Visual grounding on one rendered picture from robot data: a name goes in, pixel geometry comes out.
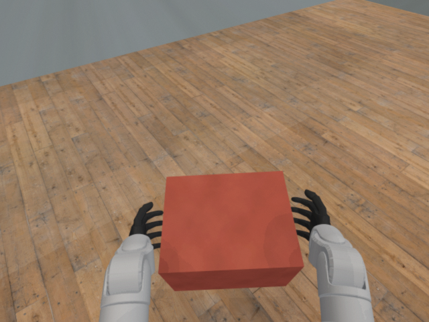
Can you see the robot left hand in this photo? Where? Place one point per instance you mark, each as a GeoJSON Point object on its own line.
{"type": "Point", "coordinates": [141, 227]}

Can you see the robot left forearm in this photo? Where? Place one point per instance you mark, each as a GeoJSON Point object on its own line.
{"type": "Point", "coordinates": [127, 282]}

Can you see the robot right hand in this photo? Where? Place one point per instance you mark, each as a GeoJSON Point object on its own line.
{"type": "Point", "coordinates": [317, 215]}

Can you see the carton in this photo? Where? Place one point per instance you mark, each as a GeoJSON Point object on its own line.
{"type": "Point", "coordinates": [223, 231]}

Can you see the robot right forearm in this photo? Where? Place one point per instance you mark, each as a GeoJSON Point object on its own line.
{"type": "Point", "coordinates": [343, 286]}

